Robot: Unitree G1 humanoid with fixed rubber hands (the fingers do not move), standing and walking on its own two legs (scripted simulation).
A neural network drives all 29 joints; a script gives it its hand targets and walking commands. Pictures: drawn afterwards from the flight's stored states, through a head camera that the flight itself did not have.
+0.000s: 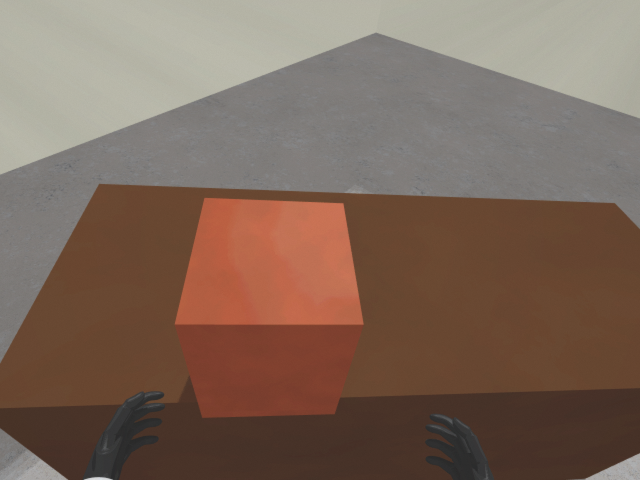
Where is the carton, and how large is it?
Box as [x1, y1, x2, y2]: [175, 198, 363, 417]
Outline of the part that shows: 204,198 175,321 175,327 202,417 334,413 363,324 343,204 322,202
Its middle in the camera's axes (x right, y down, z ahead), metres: -0.07 +0.10 +0.57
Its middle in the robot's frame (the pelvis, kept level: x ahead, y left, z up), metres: +0.35 +0.09 +0.00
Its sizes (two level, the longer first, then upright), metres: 0.210 0.200 0.250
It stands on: a pedestal, 0.65 m high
